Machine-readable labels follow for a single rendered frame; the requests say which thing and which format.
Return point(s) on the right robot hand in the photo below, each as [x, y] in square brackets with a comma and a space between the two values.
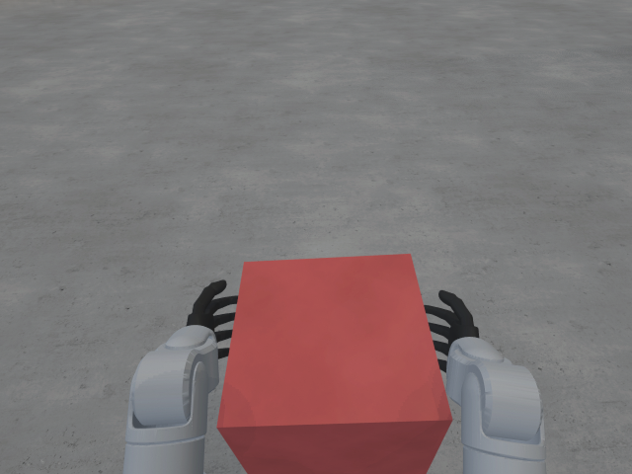
[461, 323]

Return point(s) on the carton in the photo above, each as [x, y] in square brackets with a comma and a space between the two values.
[332, 369]

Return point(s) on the left robot hand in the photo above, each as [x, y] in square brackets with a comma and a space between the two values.
[205, 307]

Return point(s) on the right robot forearm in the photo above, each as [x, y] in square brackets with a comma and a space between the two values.
[502, 417]

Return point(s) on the left robot forearm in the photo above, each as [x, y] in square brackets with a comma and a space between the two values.
[167, 408]

